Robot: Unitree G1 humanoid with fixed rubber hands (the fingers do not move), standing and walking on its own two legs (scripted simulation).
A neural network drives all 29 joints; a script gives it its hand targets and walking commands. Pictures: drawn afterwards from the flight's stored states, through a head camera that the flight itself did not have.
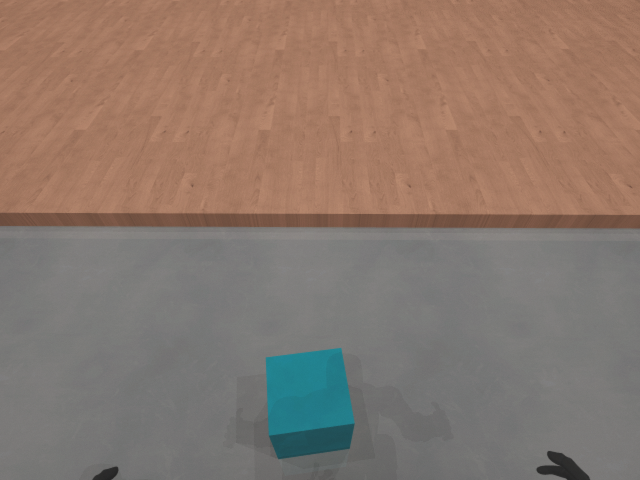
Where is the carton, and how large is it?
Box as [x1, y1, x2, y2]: [266, 348, 354, 458]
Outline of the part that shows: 340,348 266,357 269,436 278,458 349,448 354,423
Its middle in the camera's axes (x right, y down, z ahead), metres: -0.03 +0.46 +1.10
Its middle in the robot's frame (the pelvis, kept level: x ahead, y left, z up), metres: +0.42 +0.05 -0.66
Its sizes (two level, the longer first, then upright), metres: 0.210 0.200 0.250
